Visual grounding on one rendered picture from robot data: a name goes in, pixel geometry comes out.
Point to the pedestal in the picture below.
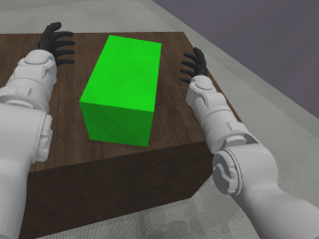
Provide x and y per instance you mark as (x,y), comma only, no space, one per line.
(86,181)

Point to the left robot upper arm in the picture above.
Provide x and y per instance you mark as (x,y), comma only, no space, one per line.
(25,137)

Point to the robot left forearm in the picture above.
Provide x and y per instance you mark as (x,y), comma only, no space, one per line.
(32,82)

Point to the right robot upper arm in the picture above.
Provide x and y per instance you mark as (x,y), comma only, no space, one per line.
(248,173)

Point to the robot left hand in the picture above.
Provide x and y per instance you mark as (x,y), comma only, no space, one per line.
(47,43)

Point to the robot right hand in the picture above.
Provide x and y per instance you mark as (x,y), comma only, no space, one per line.
(199,67)

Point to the robot right forearm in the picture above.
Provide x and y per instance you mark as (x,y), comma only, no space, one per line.
(215,116)

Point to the carton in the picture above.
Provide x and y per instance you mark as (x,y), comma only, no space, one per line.
(118,102)

